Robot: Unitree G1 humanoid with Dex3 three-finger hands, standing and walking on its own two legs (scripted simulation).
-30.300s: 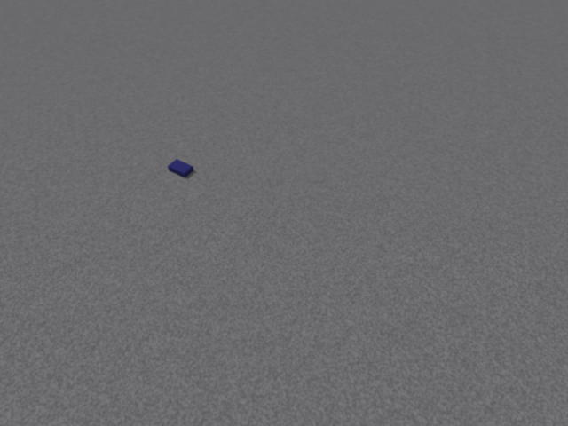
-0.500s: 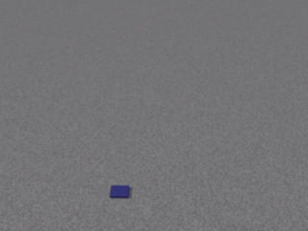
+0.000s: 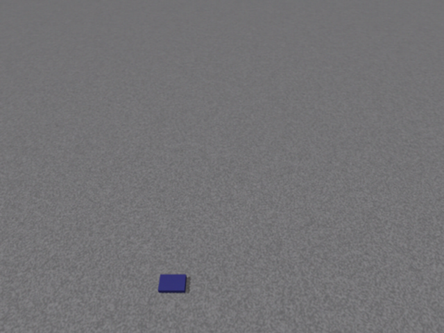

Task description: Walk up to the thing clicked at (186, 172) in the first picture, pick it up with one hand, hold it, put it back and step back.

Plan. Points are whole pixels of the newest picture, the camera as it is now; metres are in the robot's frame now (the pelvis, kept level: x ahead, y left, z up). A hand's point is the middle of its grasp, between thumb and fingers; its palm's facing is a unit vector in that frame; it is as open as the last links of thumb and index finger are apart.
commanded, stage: stand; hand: left
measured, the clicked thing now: (172, 283) +0.47 +0.23 -0.77
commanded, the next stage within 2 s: none
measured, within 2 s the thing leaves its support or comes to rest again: neither
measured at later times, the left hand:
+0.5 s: hand out of the picture +0.07 +0.24 -0.16, palm faces -0.02 -0.94 -0.35, open 7.4 cm
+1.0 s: hand out of the picture +0.08 +0.24 -0.15, palm faces -0.02 -0.94 -0.35, open 7.4 cm
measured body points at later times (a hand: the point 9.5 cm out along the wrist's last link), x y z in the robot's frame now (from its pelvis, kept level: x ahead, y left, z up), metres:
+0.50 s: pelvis +0.00 -0.01 +0.00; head +0.01 -0.02 +0.45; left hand +0.07 +0.29 -0.13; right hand +0.07 -0.32 -0.14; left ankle -0.01 +0.12 -0.75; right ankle +0.03 -0.14 -0.75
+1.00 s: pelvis +0.01 -0.02 +0.00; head +0.01 -0.02 +0.45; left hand +0.09 +0.28 -0.13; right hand +0.09 -0.32 -0.13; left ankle -0.01 +0.12 -0.75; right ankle +0.03 -0.14 -0.75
